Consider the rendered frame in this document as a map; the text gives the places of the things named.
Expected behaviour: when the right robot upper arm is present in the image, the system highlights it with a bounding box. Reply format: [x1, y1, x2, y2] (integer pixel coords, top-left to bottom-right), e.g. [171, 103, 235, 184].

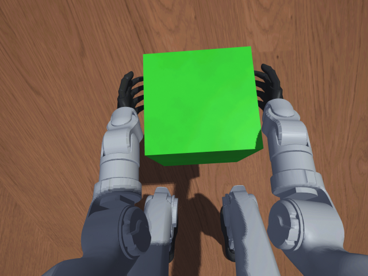
[267, 198, 368, 276]

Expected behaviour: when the left robot upper arm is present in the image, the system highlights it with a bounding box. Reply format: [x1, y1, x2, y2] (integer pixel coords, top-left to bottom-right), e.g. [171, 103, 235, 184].
[42, 205, 151, 276]

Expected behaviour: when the right robot hand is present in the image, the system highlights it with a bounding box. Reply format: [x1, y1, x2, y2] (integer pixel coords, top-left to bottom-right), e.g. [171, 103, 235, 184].
[254, 64, 283, 111]

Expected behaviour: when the left robot hand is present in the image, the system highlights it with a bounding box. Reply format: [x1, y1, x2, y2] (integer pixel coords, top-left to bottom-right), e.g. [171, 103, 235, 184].
[117, 71, 144, 115]

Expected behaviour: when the right robot shin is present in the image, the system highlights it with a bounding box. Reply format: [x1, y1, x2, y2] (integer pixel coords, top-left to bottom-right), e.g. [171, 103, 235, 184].
[226, 185, 258, 250]

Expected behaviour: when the left robot forearm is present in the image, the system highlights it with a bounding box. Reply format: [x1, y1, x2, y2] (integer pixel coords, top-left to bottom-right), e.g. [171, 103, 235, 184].
[81, 107, 143, 251]

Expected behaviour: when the right robot forearm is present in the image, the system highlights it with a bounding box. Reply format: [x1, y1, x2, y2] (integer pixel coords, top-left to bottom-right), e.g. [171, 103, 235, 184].
[262, 98, 344, 229]

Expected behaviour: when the left robot thigh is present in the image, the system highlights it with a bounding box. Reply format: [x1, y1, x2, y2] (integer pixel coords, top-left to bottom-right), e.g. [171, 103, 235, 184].
[126, 192, 178, 276]

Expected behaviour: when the carton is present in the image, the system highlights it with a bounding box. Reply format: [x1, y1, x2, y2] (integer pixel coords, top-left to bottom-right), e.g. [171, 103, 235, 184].
[143, 46, 263, 166]

